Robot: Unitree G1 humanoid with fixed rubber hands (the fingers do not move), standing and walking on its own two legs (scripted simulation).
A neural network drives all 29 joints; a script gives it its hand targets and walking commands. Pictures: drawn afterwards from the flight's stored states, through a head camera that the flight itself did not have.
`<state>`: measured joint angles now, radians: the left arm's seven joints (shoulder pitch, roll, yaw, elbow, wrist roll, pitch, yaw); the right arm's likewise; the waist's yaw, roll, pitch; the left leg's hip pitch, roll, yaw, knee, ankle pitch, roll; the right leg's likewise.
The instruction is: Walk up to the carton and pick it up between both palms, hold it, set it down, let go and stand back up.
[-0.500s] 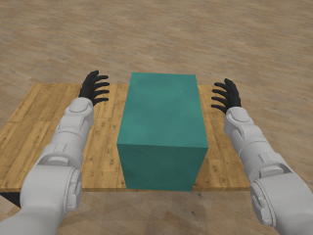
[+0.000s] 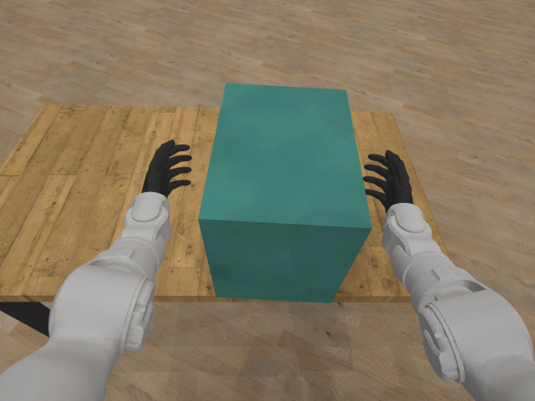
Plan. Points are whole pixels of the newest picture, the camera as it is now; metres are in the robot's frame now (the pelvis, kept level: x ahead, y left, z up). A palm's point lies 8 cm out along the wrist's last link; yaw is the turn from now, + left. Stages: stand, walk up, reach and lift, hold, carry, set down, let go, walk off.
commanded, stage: reach and lift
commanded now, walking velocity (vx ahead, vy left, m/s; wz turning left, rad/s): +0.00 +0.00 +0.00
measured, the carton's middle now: (279, 195) +0.48 -0.02 +0.01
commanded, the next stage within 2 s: none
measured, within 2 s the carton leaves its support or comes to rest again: neither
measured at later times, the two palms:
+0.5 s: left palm (184, 193) +0.45 +0.14 +0.05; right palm (374, 203) +0.43 -0.16 +0.06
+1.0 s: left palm (183, 202) +0.43 +0.14 +0.06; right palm (376, 218) +0.40 -0.16 +0.06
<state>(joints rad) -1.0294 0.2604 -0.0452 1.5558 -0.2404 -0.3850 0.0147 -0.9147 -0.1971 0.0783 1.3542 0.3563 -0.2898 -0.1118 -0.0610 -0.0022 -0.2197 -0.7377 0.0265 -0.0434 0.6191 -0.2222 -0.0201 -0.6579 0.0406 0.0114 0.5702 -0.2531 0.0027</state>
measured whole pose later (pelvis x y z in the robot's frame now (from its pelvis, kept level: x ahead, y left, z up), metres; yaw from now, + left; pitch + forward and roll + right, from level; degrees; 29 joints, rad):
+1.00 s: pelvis +0.02 +0.01 +0.02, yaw -1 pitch +10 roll -1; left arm -0.80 0.00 0.53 1.15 0.42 -0.32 0.01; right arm -0.67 0.13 -0.67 0.96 -0.49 -0.34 -0.08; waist -0.02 -0.03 -0.03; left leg -0.39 0.02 -0.01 0.40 -0.17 -0.01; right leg -0.32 0.03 0.05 0.34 -0.18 0.01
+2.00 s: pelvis +0.02 +0.00 +0.03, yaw -1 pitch +10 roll -1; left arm -0.75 -0.04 0.51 1.03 0.44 -0.25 -0.01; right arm -0.64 0.12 -0.65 0.96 -0.46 -0.37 -0.08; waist -0.02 -0.05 -0.03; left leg -0.37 0.02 -0.01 0.35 -0.15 -0.01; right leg -0.29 0.03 0.04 0.27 -0.16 0.01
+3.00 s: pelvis +0.00 +0.00 +0.03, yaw +0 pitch +0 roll -1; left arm -0.72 -0.04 0.36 0.81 0.33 0.10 0.02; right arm -0.64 0.05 -0.39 0.89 -0.19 -0.10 -0.10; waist 0.00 -0.07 -0.01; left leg -0.18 0.01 -0.01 0.28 -0.10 -0.01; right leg -0.10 0.01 0.03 0.22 -0.12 0.01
